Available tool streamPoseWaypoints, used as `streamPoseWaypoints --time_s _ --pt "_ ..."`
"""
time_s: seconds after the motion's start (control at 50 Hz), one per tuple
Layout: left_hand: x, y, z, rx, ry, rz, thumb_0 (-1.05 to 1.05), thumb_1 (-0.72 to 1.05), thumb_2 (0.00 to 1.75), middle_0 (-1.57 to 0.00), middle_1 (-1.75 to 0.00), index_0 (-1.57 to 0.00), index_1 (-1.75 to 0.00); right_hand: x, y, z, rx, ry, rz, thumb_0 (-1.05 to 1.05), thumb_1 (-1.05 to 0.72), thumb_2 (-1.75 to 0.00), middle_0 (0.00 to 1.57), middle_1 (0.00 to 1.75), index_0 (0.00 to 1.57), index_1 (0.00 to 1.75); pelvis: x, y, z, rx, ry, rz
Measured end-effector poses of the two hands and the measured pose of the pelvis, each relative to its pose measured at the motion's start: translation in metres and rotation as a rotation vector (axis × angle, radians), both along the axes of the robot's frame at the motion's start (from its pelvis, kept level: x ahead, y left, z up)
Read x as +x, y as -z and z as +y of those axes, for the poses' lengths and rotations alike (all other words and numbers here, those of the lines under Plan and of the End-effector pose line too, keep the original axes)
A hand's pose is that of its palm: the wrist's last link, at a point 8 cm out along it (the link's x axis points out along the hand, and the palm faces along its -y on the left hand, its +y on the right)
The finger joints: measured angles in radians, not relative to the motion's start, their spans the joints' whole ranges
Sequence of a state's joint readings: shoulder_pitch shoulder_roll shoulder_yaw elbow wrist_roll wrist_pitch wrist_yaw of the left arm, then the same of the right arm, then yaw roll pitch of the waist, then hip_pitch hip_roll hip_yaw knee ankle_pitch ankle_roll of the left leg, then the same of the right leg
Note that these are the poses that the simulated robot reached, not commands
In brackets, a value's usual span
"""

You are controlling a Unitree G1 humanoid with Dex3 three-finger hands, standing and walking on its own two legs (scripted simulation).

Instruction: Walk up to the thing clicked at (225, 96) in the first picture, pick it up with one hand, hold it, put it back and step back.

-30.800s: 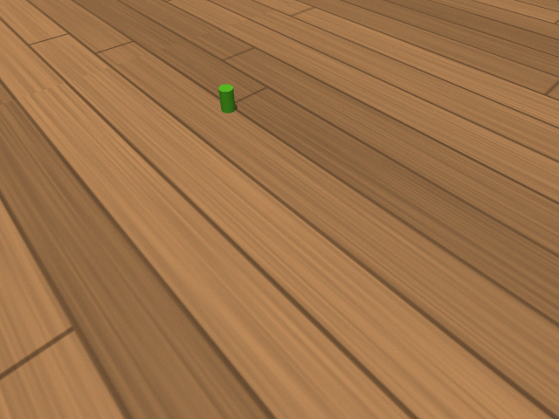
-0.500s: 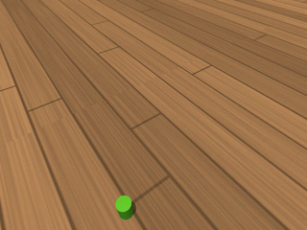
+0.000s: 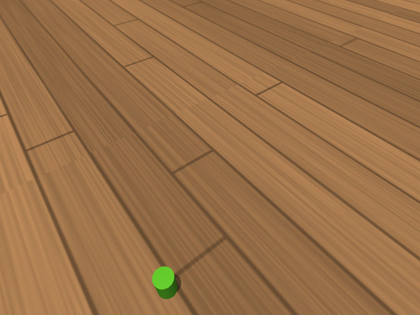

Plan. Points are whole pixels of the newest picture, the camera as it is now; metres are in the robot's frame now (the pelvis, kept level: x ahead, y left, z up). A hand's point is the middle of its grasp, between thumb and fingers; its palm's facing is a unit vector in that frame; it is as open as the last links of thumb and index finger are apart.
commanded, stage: stand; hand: left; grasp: from the side
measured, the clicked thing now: (165, 283) +0.39 +0.20 -0.71
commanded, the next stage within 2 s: step back in 0.90 s
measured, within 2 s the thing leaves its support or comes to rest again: neither
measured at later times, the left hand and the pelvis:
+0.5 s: hand out of the picture +0.10 +0.25 -0.15, palm faces -0.02 -0.94 -0.34, open 7.4 cm; pelvis +0.02 +0.00 +0.00, yaw +0 degrees
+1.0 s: hand out of the picture +0.09 +0.25 -0.16, palm faces +0.00 -0.94 -0.35, open 7.4 cm; pelvis +0.01 +0.00 +0.00, yaw +0 degrees
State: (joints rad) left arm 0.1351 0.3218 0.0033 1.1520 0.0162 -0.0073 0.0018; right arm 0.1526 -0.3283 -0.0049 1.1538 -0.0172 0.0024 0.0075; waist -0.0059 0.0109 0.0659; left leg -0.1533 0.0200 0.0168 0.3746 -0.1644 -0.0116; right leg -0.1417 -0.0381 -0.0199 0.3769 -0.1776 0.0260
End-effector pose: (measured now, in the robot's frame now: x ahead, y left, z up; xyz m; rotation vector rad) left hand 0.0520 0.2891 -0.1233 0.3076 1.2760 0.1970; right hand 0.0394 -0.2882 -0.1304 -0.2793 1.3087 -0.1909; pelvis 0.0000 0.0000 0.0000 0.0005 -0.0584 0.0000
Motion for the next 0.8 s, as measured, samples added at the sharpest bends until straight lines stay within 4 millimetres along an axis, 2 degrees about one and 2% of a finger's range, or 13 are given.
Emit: streamPoseWaypoints --time_s 0.18,0.3,0.58,0.8 --pt "0.028 -0.004 0.000 -0.002 0.012 -0.037 0.01 0.91 0.90 -0.20 -0.30 -0.21 -0.30 0.024 -0.002 0.005 0.003 -0.006 -0.040 0.00 -0.91 -0.89 0.20 0.30 0.20 0.30 0.011 -0.002 0.003 0.002 0.005 0.002" --pt "0.038 -0.005 0.001 -0.003 0.013 -0.043 0.01 0.91 0.90 -0.20 -0.30 -0.21 -0.30 0.038 -0.004 0.006 0.001 -0.012 -0.057 0.00 -0.91 -0.89 0.20 0.30 0.20 0.30 0.017 -0.002 0.003 0.003 0.006 0.006" --pt "0.042 -0.006 0.004 0.004 0.002 -0.037 0.01 0.91 0.90 -0.20 -0.30 -0.21 -0.30 0.053 -0.008 0.000 -0.015 -0.016 -0.076 0.00 -0.91 -0.89 0.20 0.30 0.20 0.30 0.024 -0.003 0.003 0.002 0.007 0.003" --pt "0.037 -0.007 0.003 0.004 0.002 -0.035 0.01 0.91 0.90 -0.20 -0.30 -0.21 -0.30 0.049 -0.009 -0.002 -0.012 -0.012 -0.075 0.00 -0.91 -0.89 0.20 0.30 0.20 0.30 0.021 -0.003 0.001 0.003 0.007 0.002"
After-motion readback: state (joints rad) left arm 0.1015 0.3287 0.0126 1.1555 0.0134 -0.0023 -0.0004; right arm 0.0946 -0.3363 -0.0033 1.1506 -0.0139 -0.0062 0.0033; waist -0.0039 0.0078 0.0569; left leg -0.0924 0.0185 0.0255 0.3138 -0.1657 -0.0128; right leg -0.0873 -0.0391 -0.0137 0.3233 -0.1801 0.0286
